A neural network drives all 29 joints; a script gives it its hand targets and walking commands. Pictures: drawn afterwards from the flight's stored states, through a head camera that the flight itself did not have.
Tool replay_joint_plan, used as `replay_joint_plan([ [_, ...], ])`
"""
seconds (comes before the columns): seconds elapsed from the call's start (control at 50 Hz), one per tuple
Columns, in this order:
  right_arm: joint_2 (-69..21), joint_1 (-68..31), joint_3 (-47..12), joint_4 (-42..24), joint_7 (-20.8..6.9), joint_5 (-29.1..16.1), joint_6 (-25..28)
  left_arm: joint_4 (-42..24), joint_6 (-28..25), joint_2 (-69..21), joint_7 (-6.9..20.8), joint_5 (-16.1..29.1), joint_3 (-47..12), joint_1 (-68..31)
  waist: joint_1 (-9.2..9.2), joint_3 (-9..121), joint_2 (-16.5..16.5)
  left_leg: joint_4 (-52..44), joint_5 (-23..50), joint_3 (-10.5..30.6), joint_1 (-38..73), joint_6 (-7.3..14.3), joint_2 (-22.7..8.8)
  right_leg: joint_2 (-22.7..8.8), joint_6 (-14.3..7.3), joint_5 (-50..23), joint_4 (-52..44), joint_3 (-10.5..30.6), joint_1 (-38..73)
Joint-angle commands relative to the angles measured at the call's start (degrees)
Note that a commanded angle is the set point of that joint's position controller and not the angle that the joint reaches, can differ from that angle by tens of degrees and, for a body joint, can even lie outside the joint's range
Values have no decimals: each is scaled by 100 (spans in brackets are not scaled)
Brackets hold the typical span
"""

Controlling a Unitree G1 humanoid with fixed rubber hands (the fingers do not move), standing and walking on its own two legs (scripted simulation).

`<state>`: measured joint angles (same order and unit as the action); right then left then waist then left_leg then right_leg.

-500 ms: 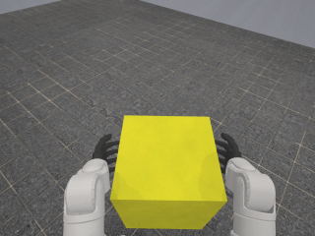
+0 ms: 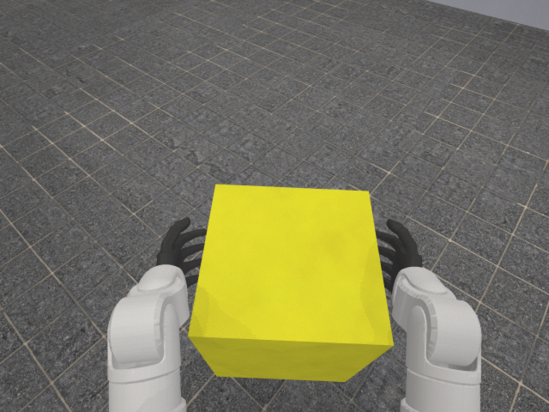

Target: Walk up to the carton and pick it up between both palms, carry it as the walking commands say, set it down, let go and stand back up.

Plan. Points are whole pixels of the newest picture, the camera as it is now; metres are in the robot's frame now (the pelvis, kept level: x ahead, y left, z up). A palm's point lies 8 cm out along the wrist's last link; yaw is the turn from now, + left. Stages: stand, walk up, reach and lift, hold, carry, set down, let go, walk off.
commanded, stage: carry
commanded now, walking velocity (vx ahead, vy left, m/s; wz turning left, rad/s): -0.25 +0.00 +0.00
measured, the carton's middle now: (286, 291) +0.30 -0.02 +0.00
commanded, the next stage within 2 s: none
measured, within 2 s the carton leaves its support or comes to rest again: neither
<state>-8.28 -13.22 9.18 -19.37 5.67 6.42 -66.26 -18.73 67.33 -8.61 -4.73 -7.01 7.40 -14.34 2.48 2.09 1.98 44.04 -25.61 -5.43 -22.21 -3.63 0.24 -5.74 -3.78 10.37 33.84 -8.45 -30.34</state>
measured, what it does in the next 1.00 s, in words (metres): walks backwards: left foot, then right foot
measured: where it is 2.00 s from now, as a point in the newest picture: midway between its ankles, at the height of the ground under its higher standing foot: outside the picture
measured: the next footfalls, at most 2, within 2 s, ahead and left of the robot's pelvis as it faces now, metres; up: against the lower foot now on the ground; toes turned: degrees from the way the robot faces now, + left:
left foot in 0.04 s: -0.04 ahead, +0.13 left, +0.00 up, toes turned +9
right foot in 0.34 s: -0.13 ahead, -0.13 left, +0.00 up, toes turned -7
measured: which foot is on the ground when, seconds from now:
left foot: up 0.00-0.02, down 0.04-0.38, up 0.40-0.64, down 0.66-0.98, up 1.00-1.00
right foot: down 0.00-0.06, up 0.08-0.32, down 0.34-0.68, up 0.70-0.96, down 0.98-1.00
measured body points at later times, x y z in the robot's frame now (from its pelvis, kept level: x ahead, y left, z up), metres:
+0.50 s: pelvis -0.19 -0.02 +0.00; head -0.18 -0.03 +0.45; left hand +0.09 +0.11 +0.06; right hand +0.08 -0.20 +0.05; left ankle -0.16 +0.10 -0.68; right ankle -0.17 -0.13 -0.73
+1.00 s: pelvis -0.43 -0.04 -0.01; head -0.42 -0.05 +0.44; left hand -0.14 +0.11 +0.07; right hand -0.13 -0.19 +0.07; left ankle -0.29 +0.09 -0.73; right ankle -0.45 -0.15 -0.73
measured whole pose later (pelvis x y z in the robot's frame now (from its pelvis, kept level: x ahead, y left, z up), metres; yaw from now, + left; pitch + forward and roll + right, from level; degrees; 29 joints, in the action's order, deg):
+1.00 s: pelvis -0.43 -0.04 -0.01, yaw -2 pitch +3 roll -1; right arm -8.4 -13.7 8.0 -16.7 4.8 8.7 -67.3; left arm -17.2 66.9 -8.2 -5.5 -5.3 8.2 -12.2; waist -2.9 3.3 -2.2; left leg 31.2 -4.5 -6.5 -31.0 -0.7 -6.5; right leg -0.8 -0.5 20.7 35.7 -4.7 -18.4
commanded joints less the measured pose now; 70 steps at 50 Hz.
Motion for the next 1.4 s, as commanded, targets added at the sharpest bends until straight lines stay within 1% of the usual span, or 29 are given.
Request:
replay_joint_plan([
  [0.0,-5394,-2390,-4691,-137,-1564,-2551,-130,-14,3,-5252,1383,2063,-3913,-1823,-207,2402,-112,-2005,3044,929,1612,355,-1133,-572,209,-1793,333,755,1225],
  [0.02,-5416,-2430,-4684,-147,-1605,-2597,-92,-228,-47,-5282,1378,2098,-4040,-1994,-254,2194,-1457,-1814,4949,1866,2123,787,-2189,-125,457,503,827,350,20],
  [0.04,-5462,-2502,-4711,-194,-1645,-2661,-62,-324,-92,-5266,1363,2143,-4131,-2179,-203,1870,-1872,-1692,6516,1523,1940,1141,-2470,137,404,2339,1992,346,-342],
  [0.06,-5532,-2548,-4552,-274,-1676,-2637,-8,-730,-126,-5373,1343,2279,-4337,-2656,-142,1966,-2045,-1653,6392,1184,1667,1411,-2472,100,283,2526,2617,726,-311],
  [0.12,-5695,-2592,-4444,-522,-1673,-2606,-17,-1114,-111,-5571,1344,2654,-4725,-3105,-243,1832,-1496,-1582,4953,432,1118,1135,-1757,280,400,1800,3014,659,-246],
  [0.24,-5119,-1606,-4150,-196,-1394,-2076,-131,-442,95,-5105,1428,2746,-4559,-2053,-207,2294,-1118,-964,6360,542,2165,1016,-1776,473,607,1324,703,183,307],
  [0.3,-5180,-1386,-4153,182,-1307,-1846,-172,-45,148,-5006,1578,2658,-4374,-1894,-149,2435,-220,-435,4455,223,1186,520,-1047,-202,443,-2746,-374,803,1981],
  [0.34,-5281,-1682,-4278,172,-1341,-1972,-151,103,114,-5069,1644,2646,-4351,-1821,-175,2100,949,304,1001,-148,-572,202,-567,-1281,-8,-5556,-395,1786,3032],
  [0.38,-5451,-2294,-4573,-153,-1444,-2242,-131,-118,4,-5234,1627,2497,-4218,-2101,-240,1803,1655,1265,-824,64,-929,194,-396,-1645,-701,-4830,-629,1939,2243],
  [0.5,-5641,-2874,-4849,-439,-1625,-2798,-130,-596,-53,-5334,1376,2275,-4063,-2383,-301,1548,648,910,199,-182,-411,222,-224,-1030,-227,-736,-1038,995,1210],
  [0.58,-5282,-2254,-4765,50,-1679,-2760,-274,-220,61,-5086,1195,1841,-3858,-1620,-250,2000,584,-1272,551,-219,562,296,-92,-908,-243,-451,-737,1159,1425],
  [0.6,-5245,-2184,-4694,115,-1704,-2719,-284,-101,77,-5096,1180,1781,-3863,-1492,-227,2063,114,-2074,900,221,1068,326,-425,-692,-60,-357,-256,962,1133],
  [0.62,-5234,-2124,-4622,130,-1720,-2670,-271,-145,85,-5141,1191,1818,-3938,-1604,-211,2095,-1169,-2554,1850,1795,1541,621,-1663,-148,277,575,656,578,224],
  [0.64,-5319,-2196,-4647,83,-1709,-2648,-242,-127,93,-5203,1235,1883,-4026,-1635,-264,1811,-2181,-2354,3746,2389,1372,1210,-2683,224,417,2394,1709,237,-492],
  [0.68,-5426,-2343,-4495,19,-1756,-2579,-156,-241,25,-5514,1314,2159,-4274,-2101,-228,1737,-1708,-2029,4213,1072,558,1419,-2346,228,289,2375,3233,994,-154],
  [0.74,-5645,-2663,-4452,-523,-1715,-2542,-97,-751,-46,-5675,1401,2645,-4592,-2881,-240,1591,-641,-2167,2447,625,180,1004,-1585,328,343,1468,3595,693,-56],
  [0.9,-5184,-1364,-4037,524,-1340,-1767,-241,-26,195,-5032,1563,2666,-4413,-2211,-207,2143,-1023,-2057,2191,868,1448,693,-1570,387,373,837,-962,376,1329],
  [0.92,-5252,-1459,-4060,564,-1339,-1732,-237,152,188,-5049,1607,2607,-4347,-2210,-206,2098,-620,-1603,2206,683,900,448,-1305,-133,240,604,-1391,1093,1882],
  [0.94,-5326,-1652,-4131,523,-1349,-1767,-231,210,151,-5020,1640,2581,-4294,-2247,-168,1907,482,-892,1520,300,-173,138,-838,-1033,-44,-26,-1448,2273,2312],
  [0.96,-5308,-1944,-4220,346,-1364,-1891,-215,120,112,-5137,1660,2607,-4330,-2279,-223,1653,1482,138,-101,-106,-888,-63,-460,-1814,-493,-1181,-1371,2675,2144],
  [0.98,-5429,-2301,-4385,43,-1427,-2083,-199,29,69,-5344,1665,2589,-4271,-2254,-302,1474,1506,1113,-460,125,-920,35,-506,-1803,-859,-2118,-1091,2104,1589],
  [1.04,-5772,-3205,-4662,-164,-1589,-2553,-143,-254,12,-5512,1589,2468,-4171,-2781,-271,1037,531,2356,-105,324,-838,169,-266,-1336,-570,-2169,-1103,1430,863],
  [1.08,-5770,-3176,-4825,-252,-1637,-2726,-147,-428,-28,-5490,1484,2377,-4085,-2750,-277,1210,326,2112,189,141,-922,82,-278,-1028,-268,-693,-1286,1192,997],
  [1.14,-5449,-2841,-4900,-58,-1639,-2788,-253,-307,15,-5202,1329,2059,-3806,-2206,-329,1543,668,663,181,-124,-668,-10,-190,-779,-159,533,-1445,1169,1523],
  [1.22,-5237,-2464,-4842,156,-1613,-2705,-313,274,127,-5126,1263,1700,-3642,-1412,-258,2256,1015,-2016,481,-132,498,95,-85,-935,-201,-857,-867,1379,2321],
  [1.28,-5461,-2538,-4694,212,-1645,-2609,-222,78,72,-5407,1325,1916,-3912,-1831,-328,2315,-874,-2180,1933,1534,1795,416,-1594,-365,549,-406,-389,831,935],
  [1.3,-5499,-2637,-4703,242,-1647,-2633,-209,51,25,-5391,1358,1993,-3940,-1980,-316,2069,-1035,-2073,2718,1169,1907,509,-1662,-143,633,349,-490,636,657],
  [1.32,-5534,-2730,-4592,136,-1648,-2532,-134,-183,-7,-5512,1397,2121,-4095,-2312,-276,1907,-1054,-1776,2627,416,1371,544,-1466,-226,516,122,-524,619,1146],
  [1.38,-5681,-2767,-4435,-68,-1599,-2396,-76,-665,-7,-5524,1514,2576,-4447,-3341,-218,1257,-750,-2556,163,580,-104,527,-1104,29,485,184,-188,323,1709],
])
